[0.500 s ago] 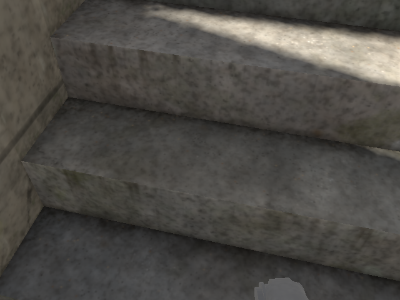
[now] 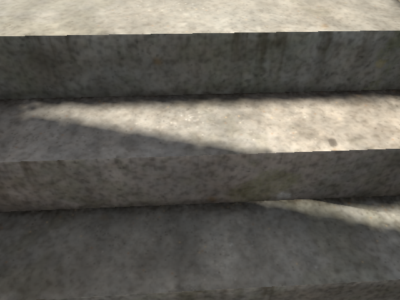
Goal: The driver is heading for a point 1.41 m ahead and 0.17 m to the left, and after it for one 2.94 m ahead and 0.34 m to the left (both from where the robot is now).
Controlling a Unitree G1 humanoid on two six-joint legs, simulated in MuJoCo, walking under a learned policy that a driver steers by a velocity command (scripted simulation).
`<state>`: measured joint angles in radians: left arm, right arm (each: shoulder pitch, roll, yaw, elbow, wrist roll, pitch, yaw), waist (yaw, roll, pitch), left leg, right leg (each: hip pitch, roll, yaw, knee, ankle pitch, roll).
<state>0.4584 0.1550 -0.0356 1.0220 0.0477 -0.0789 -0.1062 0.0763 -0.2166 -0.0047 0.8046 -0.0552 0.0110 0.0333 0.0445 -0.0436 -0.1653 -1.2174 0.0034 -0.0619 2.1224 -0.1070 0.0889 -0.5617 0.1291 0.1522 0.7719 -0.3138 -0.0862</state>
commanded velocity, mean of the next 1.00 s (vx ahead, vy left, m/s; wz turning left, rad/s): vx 0.49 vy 0.00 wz -0.14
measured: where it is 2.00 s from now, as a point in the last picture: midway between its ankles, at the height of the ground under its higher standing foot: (178, 266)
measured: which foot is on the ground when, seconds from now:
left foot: up 0.00-0.28, down 0.30-0.88, up 0.90-1.00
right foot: down 0.00-0.34, up 0.36-0.86, down 0.88-1.00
